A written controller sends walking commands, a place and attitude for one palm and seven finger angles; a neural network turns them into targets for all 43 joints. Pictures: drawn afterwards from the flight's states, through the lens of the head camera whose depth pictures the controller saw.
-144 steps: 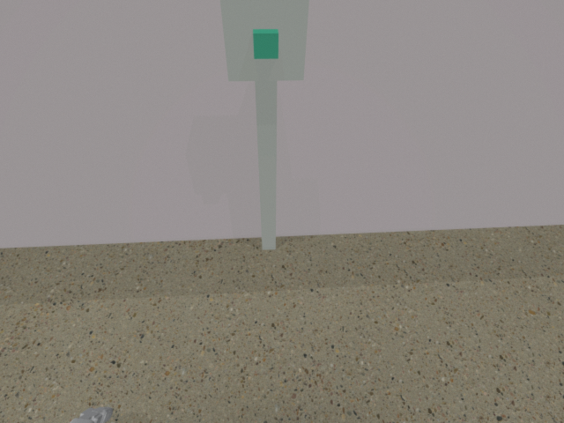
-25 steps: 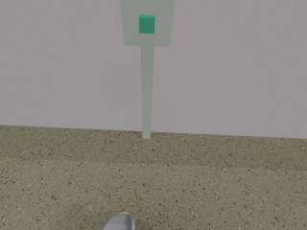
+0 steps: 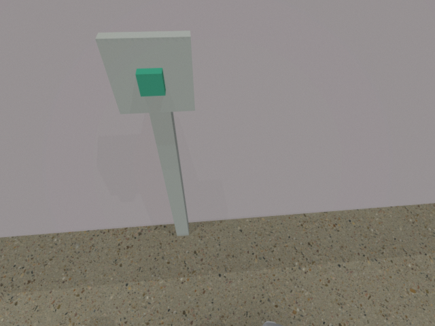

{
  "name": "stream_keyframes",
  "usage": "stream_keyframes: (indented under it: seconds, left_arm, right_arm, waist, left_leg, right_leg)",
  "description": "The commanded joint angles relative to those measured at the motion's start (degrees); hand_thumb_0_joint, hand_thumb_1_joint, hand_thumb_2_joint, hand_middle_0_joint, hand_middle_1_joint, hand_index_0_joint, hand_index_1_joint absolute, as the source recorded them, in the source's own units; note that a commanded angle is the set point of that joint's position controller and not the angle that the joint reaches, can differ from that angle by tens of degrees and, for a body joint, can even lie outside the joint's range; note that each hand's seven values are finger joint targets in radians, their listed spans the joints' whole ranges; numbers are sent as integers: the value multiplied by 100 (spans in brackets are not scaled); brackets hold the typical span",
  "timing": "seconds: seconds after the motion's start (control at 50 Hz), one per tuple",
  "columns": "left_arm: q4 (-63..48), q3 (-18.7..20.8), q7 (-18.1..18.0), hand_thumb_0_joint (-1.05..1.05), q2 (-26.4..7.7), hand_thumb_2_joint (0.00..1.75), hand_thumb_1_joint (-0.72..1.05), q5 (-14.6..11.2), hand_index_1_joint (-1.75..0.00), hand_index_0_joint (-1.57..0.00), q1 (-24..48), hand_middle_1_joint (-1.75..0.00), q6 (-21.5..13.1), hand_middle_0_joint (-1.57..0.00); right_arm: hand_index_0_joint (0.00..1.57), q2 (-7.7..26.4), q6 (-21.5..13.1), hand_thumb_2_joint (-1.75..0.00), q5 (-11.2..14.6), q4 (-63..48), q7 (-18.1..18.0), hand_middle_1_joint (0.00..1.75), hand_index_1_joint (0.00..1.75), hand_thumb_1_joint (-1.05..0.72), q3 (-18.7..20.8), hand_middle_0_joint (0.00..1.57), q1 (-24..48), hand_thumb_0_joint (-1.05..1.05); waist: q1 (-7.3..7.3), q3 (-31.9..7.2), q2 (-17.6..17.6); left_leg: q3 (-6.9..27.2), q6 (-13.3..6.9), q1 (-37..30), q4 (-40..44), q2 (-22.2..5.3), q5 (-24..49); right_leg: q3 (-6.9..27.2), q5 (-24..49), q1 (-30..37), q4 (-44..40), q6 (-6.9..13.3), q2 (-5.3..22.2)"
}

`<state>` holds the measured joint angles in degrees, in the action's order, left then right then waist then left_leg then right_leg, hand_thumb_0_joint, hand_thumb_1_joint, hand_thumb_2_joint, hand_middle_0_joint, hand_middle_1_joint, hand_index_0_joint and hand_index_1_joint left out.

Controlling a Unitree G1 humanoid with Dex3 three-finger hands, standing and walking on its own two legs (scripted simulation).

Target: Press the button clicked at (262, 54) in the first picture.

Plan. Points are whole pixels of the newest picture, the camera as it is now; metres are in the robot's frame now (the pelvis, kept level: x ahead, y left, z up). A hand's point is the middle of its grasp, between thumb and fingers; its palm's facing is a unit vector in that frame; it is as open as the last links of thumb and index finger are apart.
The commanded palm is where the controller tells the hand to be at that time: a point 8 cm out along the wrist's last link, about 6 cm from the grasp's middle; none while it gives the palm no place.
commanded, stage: take the last steps up to it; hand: left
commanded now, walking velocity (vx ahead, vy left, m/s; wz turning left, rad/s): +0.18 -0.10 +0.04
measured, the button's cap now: (151, 81) +0.61 +0.17 +0.13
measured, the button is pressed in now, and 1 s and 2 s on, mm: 0 0 0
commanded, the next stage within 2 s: come to a stop and stand still in 0.06 s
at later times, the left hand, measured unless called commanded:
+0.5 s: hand out of the picture +0.12 +0.14 -0.20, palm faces +0.10 -0.98 -0.15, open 7.3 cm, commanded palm none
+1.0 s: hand out of the picture +0.15 +0.14 -0.18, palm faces +0.01 -0.97 -0.25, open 7.4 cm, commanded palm none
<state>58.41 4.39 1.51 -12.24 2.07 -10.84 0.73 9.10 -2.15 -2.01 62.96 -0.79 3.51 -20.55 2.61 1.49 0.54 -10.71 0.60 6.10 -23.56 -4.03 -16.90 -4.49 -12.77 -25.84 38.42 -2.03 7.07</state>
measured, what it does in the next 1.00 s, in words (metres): steps on the spot: right foot, then left foot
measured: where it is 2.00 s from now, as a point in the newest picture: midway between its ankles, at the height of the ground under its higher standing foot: outside the picture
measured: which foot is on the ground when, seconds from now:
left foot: down 0.00-0.06, up 0.08-0.38, down 0.40-1.00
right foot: up 0.00-0.04, down 0.06-0.44, up 0.46-0.76, down 0.78-1.00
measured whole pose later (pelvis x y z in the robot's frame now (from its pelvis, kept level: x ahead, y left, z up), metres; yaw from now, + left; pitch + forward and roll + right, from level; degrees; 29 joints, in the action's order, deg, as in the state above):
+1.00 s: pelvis +0.08 -0.05 -0.03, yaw +2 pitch -2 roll +0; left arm 53.2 0.3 -1.3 -10.1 1.7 -14.4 2.1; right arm 11.6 2.5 -1.8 54.7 0.3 2.7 -19.9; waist 2.5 -0.8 -2.5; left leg -5.2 -2.5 25.2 -39.6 -1.7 -13.2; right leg 2.5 -24.1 -18.9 42.7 -0.3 1.7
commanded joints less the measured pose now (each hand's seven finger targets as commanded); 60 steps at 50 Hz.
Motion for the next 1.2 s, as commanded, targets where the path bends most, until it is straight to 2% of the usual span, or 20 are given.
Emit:
stream_keyframes:
  seconds: [0.0,0.02,0.04,0.06,0.12,0.2,0.3,0.36,0.42,0.5,0.64,0.66,0.7,0.76,0.82,0.92,0.98,1.04,1.1,1.18]
  left_arm:
    - [-13,-1,1,0,-208,90,90,-36,-30,-20,-728,-30,-219,-20]
    - [207,65,-44,0,-539,90,90,-20,-30,-20,-1369,-30,-298,-20]
    - [388,171,-131,0,-1174,90,90,-9,-30,-20,-1914,-30,-359,-20]
    - [392,168,-184,0,-1290,90,90,-96,-30,-20,-2014,-30,-367,-20]
    - [212,-35,-274,0,-501,90,90,-82,-30,-20,-962,-30,-366,-20]
    - [193,-222,-348,0,-123,90,90,-51,-30,-20,-619,-30,-438,-20]
    - [158,-112,-439,0,-498,90,90,-99,-30,-20,-700,-30,-201,-20]
    - [58,-31,-456,0,-486,90,90,-116,-30,-20,-747,-30,-55,-20]
    - [-97,-102,-509,0,-257,90,90,-147,-30,-20,-815,-30,74,-20]
    - [-80,7,-423,0,-240,90,90,-111,-30,-20,-726,-30,114,-20]
    - [-307,-33,-345,0,-126,90,90,-89,-30,-20,-591,-30,205,-20]
    - [-253,-175,-463,0,-388,90,90,-118,-30,-20,-937,-30,51,-20]
    - [-674,-161,-439,0,-483,90,90,-8,-30,-20,-654,-30,-28,-20]
    - [-874,-231,-389,0,-953,90,90,50,-30,-20,-281,-30,-128,-20]
    - [-998,-249,-367,0,-774,90,90,-4,-30,-20,50,-30,-21,-20]
    - [-834,-218,-354,0,-510,90,90,-63,-30,-20,-744,-30,66,-20]
    - [-536,-231,-306,0,-338,90,90,-60,-30,-20,-1351,-30,-23,-20]
    - [-624,-231,-326,0,-614,90,90,-88,-30,-20,-740,-30,-115,-20]
    - [-625,-250,-340,0,-583,90,90,-96,-30,-20,-360,-30,-128,-20]
    - [-319,-259,-318,0,-357,90,90,-100,-30,-20,-925,-30,-100,-20]
  right_arm:
    - [20,904,-15,-90,-10,-213,-22,30,30,-90,185,20,-34,0]
    - [20,708,-30,-90,43,-202,16,30,30,-90,137,20,-68,0]
    - [20,199,-58,-90,99,-345,54,30,30,-90,-10,20,-154,0]
    - [20,439,-11,-90,109,-484,22,30,30,-90,-25,20,26,0]
    - [20,349,22,-90,70,-383,43,30,30,-90,24,20,437,0]
    - [20,-58,178,-90,93,-80,-2,30,30,-90,-118,20,-57,0]
    - [20,191,282,-90,175,-239,-59,30,30,-90,-114,20,396,0]
    - [20,492,325,-90,124,-379,-75,30,30,-90,9,20,442,0]
    - [20,1096,306,-90,138,-447,-164,30,30,-90,97,20,273,0]
    - [20,914,299,-90,94,-852,-205,30,30,-90,90,20,1143,0]
    - [20,937,297,-90,60,-867,-131,30,30,-90,144,20,1153,0]
    - [20,1508,172,-90,127,-1008,-90,30,30,-90,274,20,1335,0]
    - [20,831,309,-90,62,-1364,89,30,30,-90,113,20,1173,0]
    - [20,377,276,-90,68,-1512,175,30,30,-90,34,20,788,0]
    - [20,729,353,-90,67,-1504,121,30,30,-90,102,20,458,0]
    - [20,1021,271,-90,-16,-1420,86,30,30,-90,79,20,393,0]
    - [20,942,251,-90,5,-1395,65,30,30,-90,45,20,653,0]
    - [20,505,282,-90,42,-1192,74,30,30,-90,-44,20,184,0]
    - [20,471,259,-90,60,-915,53,30,30,-90,-79,20,-340,0]
    - [20,751,187,-90,45,-847,13,30,30,-90,-53,20,-94,0]
  waist:
    - [-404,-2,-377]
    - [-701,-377,257]
    - [-824,-758,1914]
    - [-887,-1041,1931]
    - [-478,-75,647]
    - [-65,-35,405]
    - [-279,-235,703]
    - [-192,-136,325]
    - [-70,-657,-1807]
    - [-268,-678,-470]
    - [-185,-560,-927]
    - [-371,-1247,-739]
    - [-374,-598,-186]
    - [49,-369,-232]
    - [93,173,1236]
    - [-283,472,-871]
    - [-589,145,-219]
    - [-154,291,617]
    - [88,220,416]
    - [-203,321,-296]
  left_leg:
    - [766,-492,737,-60,-1069,323]
    - [318,-282,1381,-1274,-717,276]
    - [-94,-69,2671,-2976,18,-1442]
    - [578,-137,2860,-3902,31,-1916]
    - [890,-116,2959,-4478,-390,-705]
    - [739,122,1868,-2903,-226,-388]
    - [564,133,1384,-1342,83,205]
    - [719,-25,455,-519,-164,2417]
    - [2359,-1311,-179,187,-1835,6437]
    - [1620,-1320,-154,-41,-1437,4814]
    - [1751,-1177,252,468,-1300,2350]
    - [1691,-892,-290,-691,-1348,3641]
    - [1031,-449,1329,-846,-430,682]
    - [630,-133,628,-1461,332,-277]
    - [940,-206,1105,-1265,92,-870]
    - [2253,-548,2533,792,-654,-2559]
    - [1685,-405,2711,385,-305,-2185]
    - [955,-151,1442,-927,282,-605]
    - [1124,-160,741,-761,164,-450]
    - [1758,-300,1484,321,-187,-1475]
  right_leg:
    - [-392,231,1602,-1237,167,-425]
    - [221,31,2701,-1548,383,70]
    - [1958,387,3704,-2006,859,1410]
    - [2431,627,3505,-2295,1152,1662]
    - [1205,990,2294,-2350,1150,1199]
    - [236,3718,1524,-2064,1003,850]
    - [305,4358,1996,-1405,1028,827]
    - [274,3282,1301,-829,703,642]
    - [100,-2522,509,1747,-4,-619]
    - [631,-1782,-135,3067,3,-549]
    - [405,-1624,421,1433,-13,-454]
    - [704,-1667,229,530,182,-275]
    - [784,-817,794,-761,398,-418]
    - [1539,-1130,-438,-1207,805,297]
    - [1062,-2451,-752,-1086,524,-137]
    - [284,-1737,373,113,335,-803]
    - [607,-1656,1069,-407,484,-693]
    - [1953,-2842,-362,-1849,812,93]
    - [1515,-2536,-762,-1716,634,-151]
    - [1043,-2016,60,-1104,500,-594]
